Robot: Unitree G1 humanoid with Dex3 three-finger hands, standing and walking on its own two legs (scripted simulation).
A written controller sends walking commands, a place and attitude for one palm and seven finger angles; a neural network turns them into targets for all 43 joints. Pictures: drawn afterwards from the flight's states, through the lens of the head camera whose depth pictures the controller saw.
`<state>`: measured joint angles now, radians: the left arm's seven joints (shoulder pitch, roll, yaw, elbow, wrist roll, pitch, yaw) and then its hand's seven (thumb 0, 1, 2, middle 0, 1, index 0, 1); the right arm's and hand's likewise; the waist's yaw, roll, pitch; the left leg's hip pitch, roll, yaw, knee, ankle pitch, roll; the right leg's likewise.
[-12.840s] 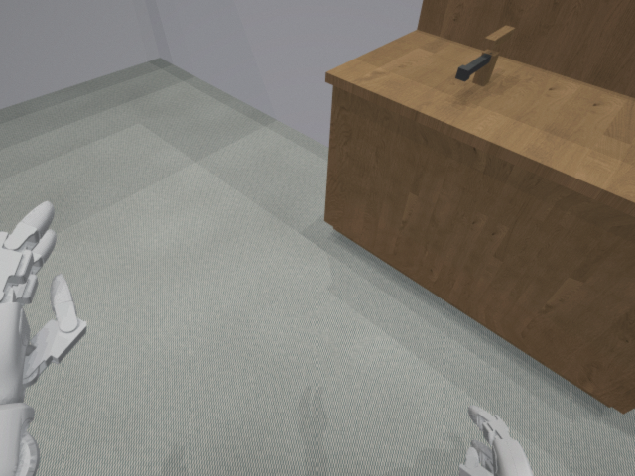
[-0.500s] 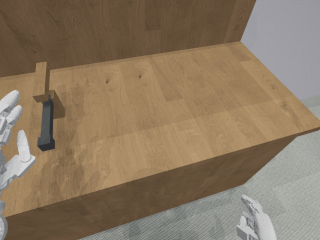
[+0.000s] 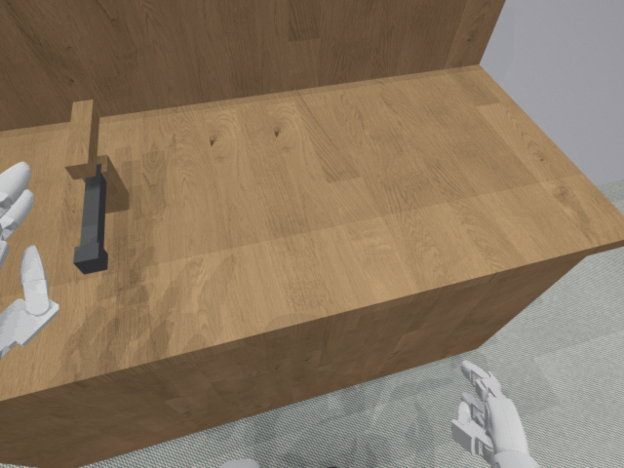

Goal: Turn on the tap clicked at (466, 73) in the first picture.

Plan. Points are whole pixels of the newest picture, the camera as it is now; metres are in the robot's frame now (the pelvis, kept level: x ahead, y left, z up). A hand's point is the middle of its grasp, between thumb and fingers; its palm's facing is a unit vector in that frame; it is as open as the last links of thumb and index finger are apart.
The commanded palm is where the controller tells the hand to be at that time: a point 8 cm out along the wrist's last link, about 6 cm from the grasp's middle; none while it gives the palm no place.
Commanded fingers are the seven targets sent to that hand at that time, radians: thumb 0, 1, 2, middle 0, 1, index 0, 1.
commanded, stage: shuffle to correct the standing spot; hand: left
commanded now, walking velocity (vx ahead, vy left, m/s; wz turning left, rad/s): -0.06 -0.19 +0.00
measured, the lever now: (91, 258) +0.33 +0.31 +0.05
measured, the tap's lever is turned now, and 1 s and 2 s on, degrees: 0 0 0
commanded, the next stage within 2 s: come to a stop and stand still in 1.40 s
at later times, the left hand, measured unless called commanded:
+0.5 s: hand (58, 299) +0.23 +0.24 +0.17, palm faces +0.32 -0.86 -0.41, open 7.4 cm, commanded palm +0.17 +0.29 +0.18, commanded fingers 0.00 0.90 0.90 -0.20 -0.30 -0.20 -0.30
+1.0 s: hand (32, 320) +0.20 +0.25 +0.18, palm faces +0.34 -0.81 -0.48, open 7.4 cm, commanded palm +0.15 +0.28 +0.18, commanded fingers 0.00 0.90 0.90 -0.20 -0.30 -0.20 -0.30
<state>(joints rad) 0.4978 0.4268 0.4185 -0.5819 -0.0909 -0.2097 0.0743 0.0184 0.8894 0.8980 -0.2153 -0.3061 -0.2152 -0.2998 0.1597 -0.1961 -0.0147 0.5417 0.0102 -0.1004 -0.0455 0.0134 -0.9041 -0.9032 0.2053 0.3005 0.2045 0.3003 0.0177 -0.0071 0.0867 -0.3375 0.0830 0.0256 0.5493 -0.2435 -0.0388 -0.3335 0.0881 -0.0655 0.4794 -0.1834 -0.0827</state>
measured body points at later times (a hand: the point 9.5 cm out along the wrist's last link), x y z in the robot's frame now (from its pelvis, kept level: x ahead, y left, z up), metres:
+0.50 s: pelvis +0.01 +0.01 +0.00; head +0.05 +0.02 +0.45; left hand +0.20 +0.29 +0.19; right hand +0.18 -0.22 -0.08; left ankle +0.02 +0.15 -0.73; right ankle +0.04 -0.06 -0.73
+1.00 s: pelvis -0.01 +0.00 +0.00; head +0.04 +0.01 +0.44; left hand +0.18 +0.29 +0.21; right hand +0.18 -0.23 -0.08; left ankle +0.02 +0.15 -0.73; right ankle +0.04 -0.06 -0.73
